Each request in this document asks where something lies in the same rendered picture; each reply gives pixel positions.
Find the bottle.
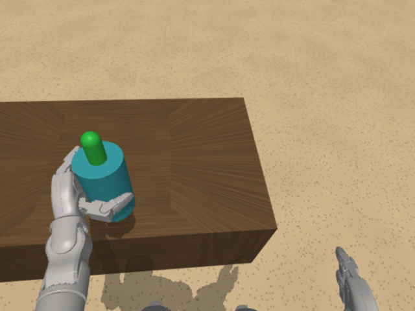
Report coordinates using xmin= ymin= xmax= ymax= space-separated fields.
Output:
xmin=71 ymin=131 xmax=135 ymax=222

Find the left robot arm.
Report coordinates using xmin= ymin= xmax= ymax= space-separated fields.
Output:
xmin=35 ymin=215 xmax=93 ymax=311

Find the right robot hand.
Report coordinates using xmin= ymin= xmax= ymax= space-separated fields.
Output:
xmin=336 ymin=246 xmax=379 ymax=311

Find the left robot hand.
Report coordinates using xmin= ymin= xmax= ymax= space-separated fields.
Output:
xmin=51 ymin=146 xmax=134 ymax=223

